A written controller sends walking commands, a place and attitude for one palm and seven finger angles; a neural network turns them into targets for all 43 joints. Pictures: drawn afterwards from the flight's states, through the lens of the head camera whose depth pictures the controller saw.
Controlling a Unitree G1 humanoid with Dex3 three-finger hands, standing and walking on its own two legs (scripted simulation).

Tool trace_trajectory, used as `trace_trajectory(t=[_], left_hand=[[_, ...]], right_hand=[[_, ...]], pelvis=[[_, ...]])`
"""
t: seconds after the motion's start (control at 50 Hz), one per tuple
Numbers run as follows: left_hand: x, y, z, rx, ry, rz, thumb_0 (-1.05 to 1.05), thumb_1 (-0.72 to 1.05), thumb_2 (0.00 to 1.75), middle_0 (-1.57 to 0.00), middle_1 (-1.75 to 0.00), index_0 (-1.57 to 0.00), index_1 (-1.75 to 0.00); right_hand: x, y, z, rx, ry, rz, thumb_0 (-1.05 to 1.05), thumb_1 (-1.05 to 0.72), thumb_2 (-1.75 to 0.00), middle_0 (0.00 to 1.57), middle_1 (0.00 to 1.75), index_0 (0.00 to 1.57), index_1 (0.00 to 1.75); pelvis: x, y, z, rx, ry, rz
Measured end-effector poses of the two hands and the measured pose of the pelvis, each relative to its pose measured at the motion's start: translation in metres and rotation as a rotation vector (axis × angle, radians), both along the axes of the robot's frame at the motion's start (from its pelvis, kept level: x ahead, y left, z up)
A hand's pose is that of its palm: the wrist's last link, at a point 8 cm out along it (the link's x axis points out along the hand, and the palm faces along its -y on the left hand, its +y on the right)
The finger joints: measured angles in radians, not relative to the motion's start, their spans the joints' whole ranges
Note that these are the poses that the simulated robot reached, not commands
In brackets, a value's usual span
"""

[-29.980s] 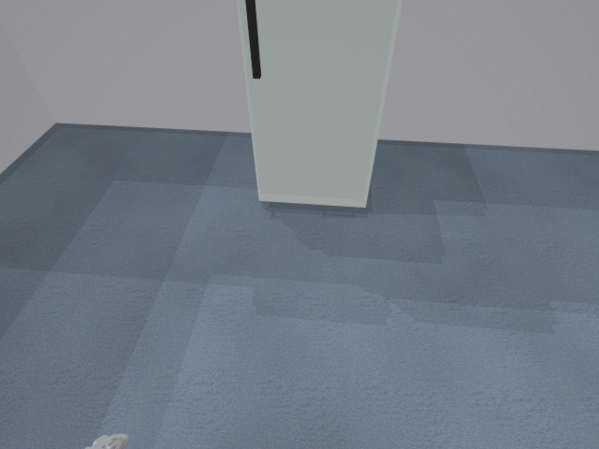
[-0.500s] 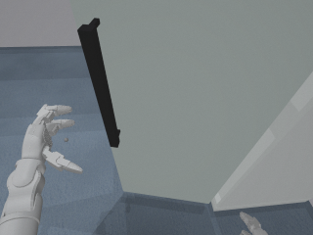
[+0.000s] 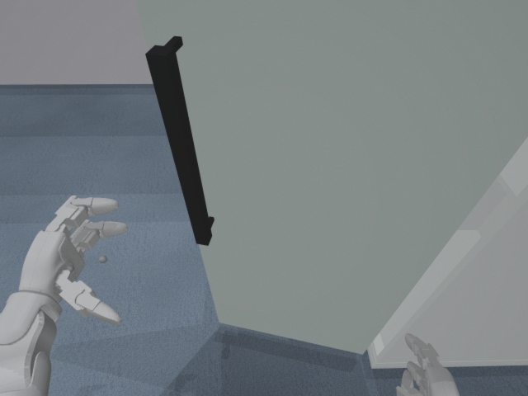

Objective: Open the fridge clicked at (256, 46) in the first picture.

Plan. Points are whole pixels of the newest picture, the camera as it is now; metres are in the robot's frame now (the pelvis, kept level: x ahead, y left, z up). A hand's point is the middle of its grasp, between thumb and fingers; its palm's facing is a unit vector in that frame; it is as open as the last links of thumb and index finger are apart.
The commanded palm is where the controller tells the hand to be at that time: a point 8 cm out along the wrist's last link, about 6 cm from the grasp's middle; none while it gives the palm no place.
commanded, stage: draw the hand back to the body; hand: left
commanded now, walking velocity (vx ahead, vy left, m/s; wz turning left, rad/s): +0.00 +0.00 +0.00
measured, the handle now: (193, 162) +0.43 +0.16 +0.13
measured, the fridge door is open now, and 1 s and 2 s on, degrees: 77 77 77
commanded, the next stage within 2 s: step back with the hand held close in 1.50 s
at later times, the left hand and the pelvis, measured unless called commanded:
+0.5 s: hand (64, 268) +0.22 +0.27 +0.14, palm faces +0.15 -0.97 -0.20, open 14.4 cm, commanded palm +0.19 +0.31 +0.15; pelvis +0.00 +0.01 +0.01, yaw +0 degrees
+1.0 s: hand (39, 247) +0.23 +0.28 +0.17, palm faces +0.44 -0.82 -0.37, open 10.0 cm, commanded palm +0.17 +0.32 +0.19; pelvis +0.02 +0.02 +0.03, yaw -2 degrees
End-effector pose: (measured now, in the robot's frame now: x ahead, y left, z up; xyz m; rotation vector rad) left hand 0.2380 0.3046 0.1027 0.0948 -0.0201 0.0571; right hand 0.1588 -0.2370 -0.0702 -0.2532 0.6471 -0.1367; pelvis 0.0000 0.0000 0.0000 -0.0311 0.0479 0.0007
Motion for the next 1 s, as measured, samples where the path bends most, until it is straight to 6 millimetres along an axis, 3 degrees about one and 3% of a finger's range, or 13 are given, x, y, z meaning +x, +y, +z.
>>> trace_trajectory(t=[0.1, 0.18, 0.38, 0.48, 0.58, 0.74, 0.86, 1.0], left_hand=[[0.013, -0.01, 0.022, -0.019, -0.018, -0.17, -0.01, -0.55, 0.2, -0.25, -1.15, -0.25, -1.15], [0.013, -0.008, 0.037, -0.02, -0.026, -0.179, -0.01, -0.55, 0.2, -0.25, -1.15, -0.25, -1.15], [-0.035, 0.005, 0.022, -0.04, 0.037, -0.066, -0.01, -0.55, 0.2, -0.25, -1.15, -0.25, -1.15], [-0.043, 0.009, 0.041, 0.085, -0.029, 0.025, -0.01, -0.49, 0.23, -0.25, -1.11, -0.25, -1.11], [-0.047, 0.013, 0.051, 0.179, -0.064, 0.255, -0.01, -0.36, 0.29, -0.24, -1.04, -0.25, -1.04], [-0.058, 0.01, 0.062, 0.261, -0.063, 0.348, -0.01, -0.1, 0.42, -0.24, -0.88, -0.24, -0.88], [-0.056, 0.015, 0.082, 0.309, -0.114, 0.384, 0.0, 0.12, 0.52, -0.23, -0.76, -0.23, -0.76], [-0.052, 0.014, 0.085, 0.324, -0.101, 0.385, 0.0, 0.37, 0.64, -0.22, -0.61, -0.23, -0.61]], right_hand=[[-0.004, -0.005, 0.008, 0.004, -0.058, -0.039, 0.01, -0.9, -0.9, 0.2, 0.3, 0.2, 0.3], [-0.005, -0.008, 0.017, 0.03, -0.125, -0.054, 0.01, -0.9, -0.9, 0.2, 0.3, 0.2, 0.3], [0.001, -0.003, 0.027, 0.012, -0.161, -0.003, 0.01, -0.9, -0.9, 0.2, 0.3, 0.2, 0.3], [0.009, 0.009, 0.029, -0.011, -0.161, 0.045, 0.01, -0.9, -0.9, 0.2, 0.3, 0.2, 0.3], [0.015, 0.026, 0.029, 0.012, -0.137, 0.062, 0.01, -0.9, -0.9, 0.2, 0.3, 0.2, 0.3], [0.016, 0.044, 0.019, 0.046, -0.055, 0.072, 0.01, -0.9, -0.9, 0.2, 0.3, 0.2, 0.3], [0.021, 0.044, 0.016, 0.053, -0.021, 0.07, 0.01, -0.9, -0.9, 0.2, 0.3, 0.2, 0.3], [0.029, 0.034, 0.02, 0.045, -0.01, 0.053, 0.01, -0.9, -0.9, 0.2, 0.3, 0.2, 0.3]], pelvis=[[0.003, -0.001, 0.003, 0.003, -0.017, -0.012], [0.005, 0.0, 0.005, 0.011, -0.021, -0.03], [0.002, 0.004, 0.005, 0.004, -0.037, -0.02], [-0.002, 0.006, 0.007, -0.003, -0.061, -0.004], [-0.003, 0.011, 0.012, 0.004, -0.071, -0.009], [0.008, 0.017, 0.019, 0.016, -0.091, -0.018], [0.016, 0.018, 0.022, 0.021, -0.111, -0.021], [0.023, 0.015, 0.025, 0.024, -0.114, -0.029]])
